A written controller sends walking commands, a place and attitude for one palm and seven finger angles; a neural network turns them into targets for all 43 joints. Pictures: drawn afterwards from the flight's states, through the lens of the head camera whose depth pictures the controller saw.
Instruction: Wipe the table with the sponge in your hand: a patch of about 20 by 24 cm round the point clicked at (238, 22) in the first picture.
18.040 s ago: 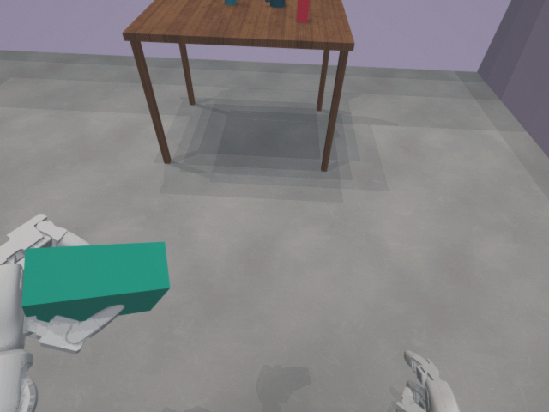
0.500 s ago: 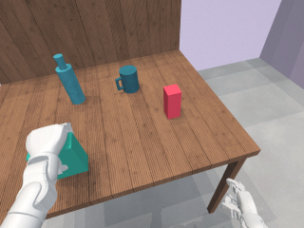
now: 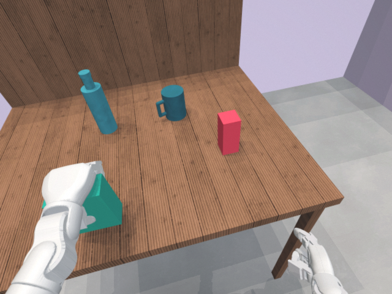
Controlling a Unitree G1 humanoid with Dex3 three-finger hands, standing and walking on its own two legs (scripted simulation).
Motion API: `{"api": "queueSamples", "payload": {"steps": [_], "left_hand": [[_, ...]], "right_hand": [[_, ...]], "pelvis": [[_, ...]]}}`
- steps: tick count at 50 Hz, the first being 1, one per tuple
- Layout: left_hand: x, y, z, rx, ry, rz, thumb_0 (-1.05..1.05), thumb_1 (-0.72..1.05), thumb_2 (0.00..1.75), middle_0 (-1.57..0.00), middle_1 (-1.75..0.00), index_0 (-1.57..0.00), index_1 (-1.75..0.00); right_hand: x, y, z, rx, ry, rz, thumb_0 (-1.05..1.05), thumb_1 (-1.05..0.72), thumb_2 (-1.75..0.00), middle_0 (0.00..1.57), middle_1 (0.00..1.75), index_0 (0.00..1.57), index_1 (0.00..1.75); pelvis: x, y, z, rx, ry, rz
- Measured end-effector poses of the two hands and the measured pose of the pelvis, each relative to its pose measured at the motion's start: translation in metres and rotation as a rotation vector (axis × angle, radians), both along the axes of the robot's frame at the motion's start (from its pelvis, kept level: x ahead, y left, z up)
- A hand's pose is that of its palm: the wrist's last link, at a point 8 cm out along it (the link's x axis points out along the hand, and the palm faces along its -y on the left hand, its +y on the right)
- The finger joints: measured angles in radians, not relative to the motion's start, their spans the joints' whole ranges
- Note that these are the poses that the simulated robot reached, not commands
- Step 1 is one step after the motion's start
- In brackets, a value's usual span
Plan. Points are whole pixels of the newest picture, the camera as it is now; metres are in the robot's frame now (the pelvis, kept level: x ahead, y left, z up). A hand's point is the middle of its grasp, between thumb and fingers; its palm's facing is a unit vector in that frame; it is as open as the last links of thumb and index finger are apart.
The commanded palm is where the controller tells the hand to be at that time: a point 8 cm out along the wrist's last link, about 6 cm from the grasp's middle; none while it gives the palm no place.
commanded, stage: move the sponge above the wiping area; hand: left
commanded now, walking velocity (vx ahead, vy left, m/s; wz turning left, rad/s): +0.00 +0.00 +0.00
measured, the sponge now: (91, 210) +0.25 +0.29 +0.02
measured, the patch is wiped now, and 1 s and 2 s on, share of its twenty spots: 0.00 0.00 0.05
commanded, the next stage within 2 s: lower the sponge onto the table in 0.18 s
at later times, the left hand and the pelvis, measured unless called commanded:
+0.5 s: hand (83, 193) +0.26 +0.29 +0.08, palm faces +0.01 -0.05 -1.00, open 9.3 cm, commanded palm +0.23 +0.28 +0.14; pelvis +0.00 +0.00 +0.00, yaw +0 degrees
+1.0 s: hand (77, 205) +0.24 +0.30 +0.06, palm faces +0.00 -0.06 -1.00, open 9.3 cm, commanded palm +0.22 +0.29 +0.12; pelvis -0.01 +0.00 +0.00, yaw +0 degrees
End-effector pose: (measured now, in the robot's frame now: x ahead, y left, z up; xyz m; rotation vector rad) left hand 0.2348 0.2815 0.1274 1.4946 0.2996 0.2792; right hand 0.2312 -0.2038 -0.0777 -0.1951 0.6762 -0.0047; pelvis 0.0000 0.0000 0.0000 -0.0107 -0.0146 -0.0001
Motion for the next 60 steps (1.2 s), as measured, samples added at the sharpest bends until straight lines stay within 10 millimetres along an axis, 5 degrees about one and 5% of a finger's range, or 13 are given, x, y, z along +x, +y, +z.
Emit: {"api": "queueSamples", "payload": {"steps": [9, 18, 30, 44, 60], "left_hand": [[0.004, -0.003, 0.011, 0.007, -0.053, 0.052, 0.0, -0.43, 1.06, -0.8, -1.38, -0.81, -1.39], [-0.001, 0.007, -0.001, 0.005, 0.043, 0.051, 0.0, -0.43, 1.06, -0.8, -1.38, -0.81, -1.39], [0.002, 0.003, 0.007, 0.007, -0.032, 0.036, 0.0, -0.43, 1.06, -0.8, -1.38, -0.81, -1.39], [-0.017, 0.016, -0.013, -0.006, 0.036, 0.034, 0.0, -0.43, 1.06, -0.8, -1.38, -0.81, -1.39], [-0.005, 0.007, -0.023, -0.008, 0.014, 0.03, 0.0, -0.43, 1.06, -0.8, -1.38, -0.81, -1.39]], "right_hand": [[0.001, 0.008, 0.005, 0.042, -0.004, 0.015, 0.01, -0.91, -0.9, 0.21, 0.3, 0.2, 0.3], [-0.003, -0.006, 0.003, -0.005, -0.003, -0.001, 0.01, -0.91, -0.9, 0.21, 0.3, 0.2, 0.3], [-0.015, -0.014, -0.004, 0.002, 0.035, -0.035, 0.01, -0.91, -0.9, 0.2, 0.3, 0.2, 0.3], [-0.013, -0.012, 0.0, -0.026, 0.01, -0.03, 0.01, -0.91, -0.9, 0.2, 0.3, 0.2, 0.3], [-0.02, 0.002, -0.001, 0.007, 0.021, -0.035, 0.01, -0.91, -0.9, 0.21, 0.3, 0.2, 0.3]], "pelvis": [[-0.001, -0.002, 0.001, 0.006, -0.006, -0.015], [-0.003, -0.005, 0.0, 0.001, -0.01, -0.002], [0.0, -0.004, 0.001, 0.004, -0.003, -0.016], [-0.003, -0.001, 0.0, -0.004, -0.005, -0.009], [-0.008, 0.006, -0.001, -0.002, 0.003, -0.015]]}}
